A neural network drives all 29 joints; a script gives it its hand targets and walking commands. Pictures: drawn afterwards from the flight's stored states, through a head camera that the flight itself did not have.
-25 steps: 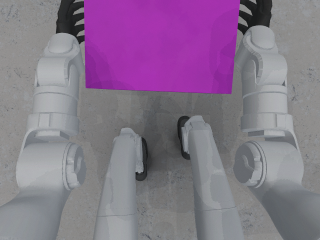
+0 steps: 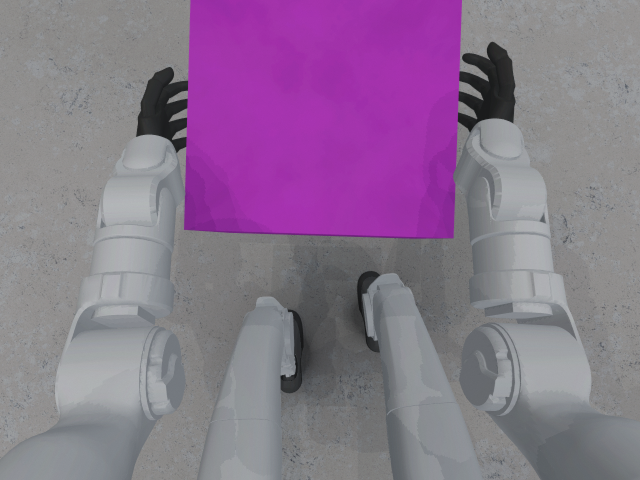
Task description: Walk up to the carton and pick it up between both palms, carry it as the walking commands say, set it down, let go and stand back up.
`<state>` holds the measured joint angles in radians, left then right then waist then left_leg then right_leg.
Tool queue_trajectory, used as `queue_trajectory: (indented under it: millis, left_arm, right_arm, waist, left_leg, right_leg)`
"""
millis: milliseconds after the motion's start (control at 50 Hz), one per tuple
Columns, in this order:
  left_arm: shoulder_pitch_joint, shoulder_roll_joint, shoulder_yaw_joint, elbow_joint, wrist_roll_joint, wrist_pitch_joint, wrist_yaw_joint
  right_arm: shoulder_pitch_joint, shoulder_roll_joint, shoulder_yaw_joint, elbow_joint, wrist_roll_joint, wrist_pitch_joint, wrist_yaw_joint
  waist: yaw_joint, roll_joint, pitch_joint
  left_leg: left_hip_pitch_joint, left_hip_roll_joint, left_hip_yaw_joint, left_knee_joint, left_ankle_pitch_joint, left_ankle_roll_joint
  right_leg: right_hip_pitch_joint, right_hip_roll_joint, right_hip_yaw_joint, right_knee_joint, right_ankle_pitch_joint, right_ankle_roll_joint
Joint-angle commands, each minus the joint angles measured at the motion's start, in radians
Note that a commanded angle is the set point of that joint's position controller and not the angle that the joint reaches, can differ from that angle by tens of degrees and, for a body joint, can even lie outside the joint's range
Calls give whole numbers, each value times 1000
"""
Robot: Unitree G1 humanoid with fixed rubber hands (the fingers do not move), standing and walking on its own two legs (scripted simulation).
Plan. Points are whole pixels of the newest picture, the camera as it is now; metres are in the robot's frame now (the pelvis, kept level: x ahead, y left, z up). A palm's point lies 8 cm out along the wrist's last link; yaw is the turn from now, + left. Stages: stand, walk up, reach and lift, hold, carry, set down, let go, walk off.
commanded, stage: reach and lift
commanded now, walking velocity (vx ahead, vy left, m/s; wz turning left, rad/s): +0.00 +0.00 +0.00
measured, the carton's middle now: (323, 122) +0.52 -0.02 -0.12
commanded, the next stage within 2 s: none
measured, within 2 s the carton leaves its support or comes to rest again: neither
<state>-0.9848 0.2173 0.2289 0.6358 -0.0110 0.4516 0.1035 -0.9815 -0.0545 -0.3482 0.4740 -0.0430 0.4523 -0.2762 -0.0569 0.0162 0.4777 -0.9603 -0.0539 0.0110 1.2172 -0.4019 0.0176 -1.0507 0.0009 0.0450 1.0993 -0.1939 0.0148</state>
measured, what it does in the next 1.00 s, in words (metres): rises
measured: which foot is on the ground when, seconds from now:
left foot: down 0.00-1.00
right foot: down 0.00-1.00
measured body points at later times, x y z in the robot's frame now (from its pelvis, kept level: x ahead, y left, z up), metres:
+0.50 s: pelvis +0.10 -0.01 +0.08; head +0.14 -0.01 +0.53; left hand +0.47 +0.17 +0.07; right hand +0.46 -0.21 +0.09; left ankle +0.11 +0.11 -0.62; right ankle +0.19 -0.12 -0.62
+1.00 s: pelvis +0.16 +0.00 +0.12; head +0.15 +0.01 +0.57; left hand +0.46 +0.17 +0.11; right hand +0.44 -0.21 +0.13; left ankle +0.11 +0.11 -0.62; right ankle +0.19 -0.12 -0.62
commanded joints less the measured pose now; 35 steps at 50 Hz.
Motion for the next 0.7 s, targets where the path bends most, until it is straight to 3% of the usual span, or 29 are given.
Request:
queue_trajectory:
  millis: [0,20,40,100,120,160,180,220,260,280,320,340,380,420,440,460,500,520,540,600,620,660,680]
  left_arm:
    - [-892,-1124,-580,-388,-219,-106,-474]
    - [-904,-1118,-574,-360,-212,-111,-477]
    - [-908,-1118,-566,-359,-208,-106,-482]
    - [-809,-1122,-484,-252,-167,-109,-490]
    - [-809,-1135,-470,-248,-158,-115,-493]
    - [-624,-1076,-284,-24,-46,-111,-500]
    - [-643,-1088,-270,-71,-41,-117,-500]
    - [-597,-1093,-221,-34,2,-112,-514]
    - [-550,-1106,-236,-29,12,-103,-518]
    - [-490,-1088,-193,19,41,-97,-516]
    - [-444,-1044,-165,26,70,-95,-514]
    - [-421,-1042,-184,14,70,-97,-512]
    - [-362,-999,-173,-3,106,-97,-511]
    - [-332,-1026,-173,18,124,-91,-510]
    - [-314,-1039,-197,-3,124,-92,-512]
    - [-350,-1053,-254,-78,96,-105,-510]
    - [-335,-1079,-301,-96,59,-102,-515]
    - [-289,-1115,-362,-134,32,-100,-515]
    - [-272,-1134,-382,-153,19,-101,-514]
    - [-165,-1128,-396,-187,19,-89,-502]
    - [-116,-1153,-426,-190,11,-82,-496]
    - [-60,-1138,-445,-230,26,-81,-485]
    - [-63,-1142,-490,-300,-6,-91,-475]
  right_arm:
    - [-600,1127,729,-33,200,12,556]
    - [-560,1132,691,31,177,11,556]
    - [-588,1131,702,-4,182,9,555]
    - [-493,1169,643,89,132,10,559]
    - [-485,1172,632,89,132,4,557]
    - [-363,1135,458,273,33,7,558]
    - [-353,1165,436,269,25,12,567]
    - [-315,1157,362,309,-1,13,581]
    - [-288,1155,347,294,-10,10,588]
    - [-268,1141,322,309,-25,14,590]
    - [-205,1142,294,350,-41,22,588]
    - [-128,1143,265,396,-65,29,587]
    - [-76,1138,260,365,-81,25,582]
    - [-44,1110,219,367,-102,20,576]
    - [-44,1108,255,324,-89,10,575]
    - [-38,1120,296,271,-68,-1,574]
    - [-40,1116,350,188,-55,0,562]
    - [-21,1133,418,134,-17,2,559]
    - [8,1128,436,105,-14,4,559]
    - [98,1103,473,75,0,22,563]
    - [127,1093,503,39,7,25,567]
    - [215,1088,518,38,8,30,577]
    - [248,1117,556,9,20,30,575]
  waist:
    - [-19,13,-2167]
    - [-33,30,-2047]
    - [-23,42,-2051]
    - [-28,-12,-1816]
    - [-34,-4,-1763]
    - [-26,-12,-1332]
    - [-13,-21,-1326]
    - [-3,-20,-1264]
    - [-16,-4,-1269]
    - [6,-13,-1204]
    - [17,-6,-1132]
    - [-9,-13,-1094]
    - [10,5,-1042]
    - [-14,20,-931]
    - [6,53,-977]
    - [-11,65,-1012]
    - [-31,47,-1032]
    - [-38,56,-1102]
    - [-51,46,-1091]
    - [-41,60,-1051]
    - [-53,47,-1070]
    - [-30,57,-1087]
    - [-41,31,-1133]
  left_leg:
    - [161,-60,-49,-322,13,-4]
    - [110,-56,-48,-331,-30,-5]
    - [124,-62,-45,-348,-41,-5]
    - [76,-55,-53,-372,-70,15]
    - [87,-64,-52,-393,-62,18]
    - [-33,-47,-59,-420,-162,34]
    - [37,-37,-73,-451,-161,34]
    - [37,-32,-75,-484,-156,35]
    - [103,-26,-88,-528,-119,35]
    - [94,-25,-91,-540,-110,41]
    - [102,-30,-82,-559,-84,48]
    - [134,-20,-92,-591,-62,43]
    - [164,-15,-82,-629,-33,45]
    - [180,-9,-86,-663,-59,41]
    - [228,-14,-84,-682,-23,38]
    - [253,-17,-90,-686,20,34]
    - [279,-28,-99,-693,99,31]
    - [353,-36,-104,-701,200,26]
    - [354,-42,-106,-705,203,23]
    - [424,-38,-117,-741,283,18]
    - [467,-33,-132,-756,332,17]
    - [496,-27,-135,-766,442,9]
    - [556,-19,-146,-777,521,8]
  right_leg:
    - [879,112,-9,-97,15,-18]
    - [834,108,-3,-114,-13,-26]
    - [868,110,-1,-131,-28,-26]
    - [816,102,2,-175,-57,-22]
    - [839,100,1,-201,-48,-20]
    - [654,88,1,-245,-158,-25]
    - [668,96,2,-268,-174,-30]
    - [685,88,7,-309,-163,-36]
    - [726,82,1,-335,-106,-33]
    - [704,77,4,-347,-103,-32]
    - [752,66,20,-387,-72,-30]
    - [766,70,19,-405,-40,-31]
    - [825,67,29,-447,-2,-33]
    - [821,67,23,-477,-25,-38]
    - [891,66,27,-490,16,-40]
    - [928,62,36,-497,76,-41]
    - [995,62,36,-507,163,-31]
    - [1044,64,33,-520,257,-23]
    - [1059,69,32,-525,273,-23]
    - [1074,63,31,-552,343,-22]
    - [1098,67,28,-566,382,-24]
    - [1096,72,31,-587,457,-26]
    - [1127,77,27,-595,511,-18]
